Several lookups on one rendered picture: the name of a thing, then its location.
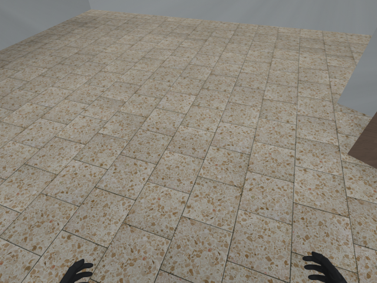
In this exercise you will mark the pedestal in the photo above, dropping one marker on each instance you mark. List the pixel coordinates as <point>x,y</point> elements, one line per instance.
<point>365,148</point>

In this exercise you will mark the left robot hand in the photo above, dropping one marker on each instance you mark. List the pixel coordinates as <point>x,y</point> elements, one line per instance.
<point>71,275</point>

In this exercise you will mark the right robot hand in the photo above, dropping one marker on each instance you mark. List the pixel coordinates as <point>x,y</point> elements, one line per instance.
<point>331,274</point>

